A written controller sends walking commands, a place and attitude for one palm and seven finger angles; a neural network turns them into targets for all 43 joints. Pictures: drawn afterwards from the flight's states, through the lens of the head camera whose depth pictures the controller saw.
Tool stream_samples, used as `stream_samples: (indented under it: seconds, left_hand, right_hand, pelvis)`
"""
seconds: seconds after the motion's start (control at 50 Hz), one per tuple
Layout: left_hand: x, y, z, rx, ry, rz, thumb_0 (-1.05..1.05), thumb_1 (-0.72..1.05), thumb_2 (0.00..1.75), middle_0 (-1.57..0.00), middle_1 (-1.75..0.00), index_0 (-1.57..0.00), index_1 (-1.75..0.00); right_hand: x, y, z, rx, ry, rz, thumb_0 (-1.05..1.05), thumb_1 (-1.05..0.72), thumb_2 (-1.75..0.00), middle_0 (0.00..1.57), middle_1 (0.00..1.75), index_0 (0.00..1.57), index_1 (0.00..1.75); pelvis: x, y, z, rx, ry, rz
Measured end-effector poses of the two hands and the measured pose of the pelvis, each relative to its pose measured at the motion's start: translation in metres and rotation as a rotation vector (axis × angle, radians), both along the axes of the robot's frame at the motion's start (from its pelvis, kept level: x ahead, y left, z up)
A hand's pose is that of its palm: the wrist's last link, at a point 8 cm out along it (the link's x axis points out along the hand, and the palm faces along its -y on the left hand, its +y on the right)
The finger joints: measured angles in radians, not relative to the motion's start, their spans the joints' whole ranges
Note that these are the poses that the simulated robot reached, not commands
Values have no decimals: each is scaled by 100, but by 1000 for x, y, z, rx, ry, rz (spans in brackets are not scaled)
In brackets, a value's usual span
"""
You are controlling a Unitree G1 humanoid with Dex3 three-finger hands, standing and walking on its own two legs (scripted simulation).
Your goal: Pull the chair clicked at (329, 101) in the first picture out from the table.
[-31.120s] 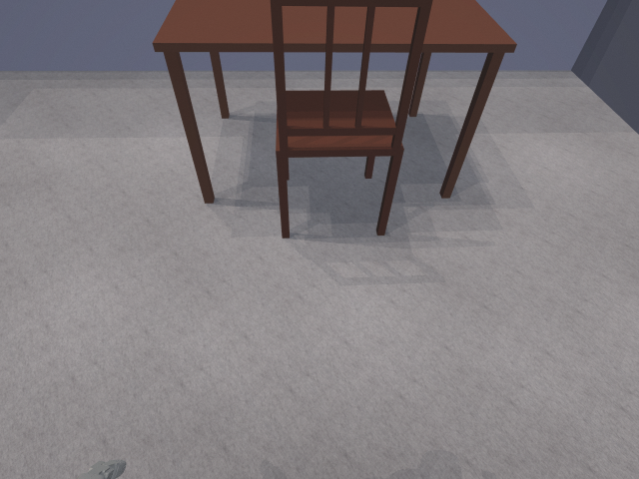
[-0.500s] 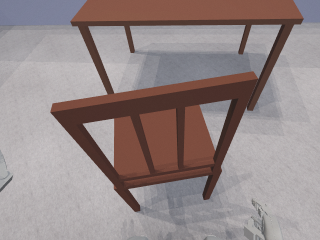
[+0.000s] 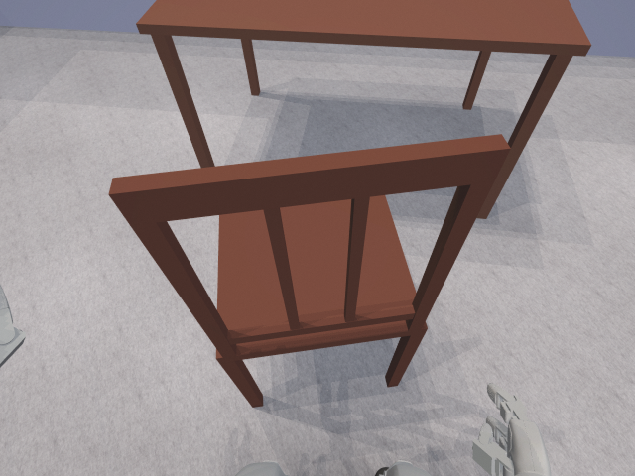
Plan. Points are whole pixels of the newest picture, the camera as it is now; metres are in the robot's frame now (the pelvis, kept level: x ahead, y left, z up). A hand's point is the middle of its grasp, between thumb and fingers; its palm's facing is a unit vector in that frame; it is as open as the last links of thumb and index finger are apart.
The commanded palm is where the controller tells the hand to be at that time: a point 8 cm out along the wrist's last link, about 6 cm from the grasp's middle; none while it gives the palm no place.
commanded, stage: step back with the hand held close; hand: left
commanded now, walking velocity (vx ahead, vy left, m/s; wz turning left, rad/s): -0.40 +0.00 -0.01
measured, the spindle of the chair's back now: (285, 278) +0.39 +0.08 -0.04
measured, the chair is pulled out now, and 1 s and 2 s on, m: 0.54 0.54 0.54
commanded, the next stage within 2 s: stop stepping back and stand still in 0.74 s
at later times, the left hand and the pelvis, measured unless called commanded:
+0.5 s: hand (24, 370) +0.17 +0.24 +0.18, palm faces +0.37 -0.74 -0.57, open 7.4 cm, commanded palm +0.10 +0.29 +0.19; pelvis -0.03 -0.01 +0.00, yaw +2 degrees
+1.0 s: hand out of the picture +0.09 +0.24 +0.17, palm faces +0.34 -0.73 -0.60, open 7.4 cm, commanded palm +0.02 +0.29 +0.19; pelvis -0.10 -0.02 +0.00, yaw +3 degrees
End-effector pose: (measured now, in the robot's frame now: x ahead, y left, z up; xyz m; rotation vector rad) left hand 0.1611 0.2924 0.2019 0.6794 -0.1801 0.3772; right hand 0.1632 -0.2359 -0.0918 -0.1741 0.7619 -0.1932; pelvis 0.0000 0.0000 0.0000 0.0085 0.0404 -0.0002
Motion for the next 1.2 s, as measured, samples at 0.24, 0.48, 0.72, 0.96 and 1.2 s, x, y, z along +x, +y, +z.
stream_samples:
  seconds: [0.24, 0.48, 0.72, 0.96, 1.2]
  left_hand:
    - [-9, -6, 2, 2, -53, -41, 2, 88, 90, -21, -30, -22, -31]
    - [-24, -20, 3, -1, -22, -52, 2, 89, 90, -21, -30, -22, -31]
    - [-58, -3, -2, 20, -7, -32, 2, 88, 90, -21, -30, -22, -31]
    - [-102, -22, -1, 6, 37, -47, 1, 88, 90, -21, -30, -22, -31]
    - [-138, 1, -5, -36, -5, 64, 2, 88, 90, -21, -30, -22, -31]
  right_hand:
    - [-9, -6, -5, -21, 26, -3, 1, -90, -89, 21, 30, 20, 30]
    - [-28, -5, -5, 23, 37, 43, 1, -90, -89, 21, 30, 20, 30]
    - [-47, -5, 6, -12, 5, 29, 1, -90, -89, 20, 30, 20, 30]
    - [-102, -14, 4, 32, 45, 10, 1, -90, -89, 21, 30, 20, 30]
    - [-134, -18, 12, -14, 15, 33, 1, -90, -89, 21, 30, 20, 30]
  pelvis:
    - [-11, 0, -4, -1, -7, 18]
    - [-26, -15, 2, -20, 4, 32]
    - [-58, -12, 3, 16, -3, 35]
    - [-100, -22, 5, 20, -10, 39]
    - [-109, -17, 7, -4, -59, 58]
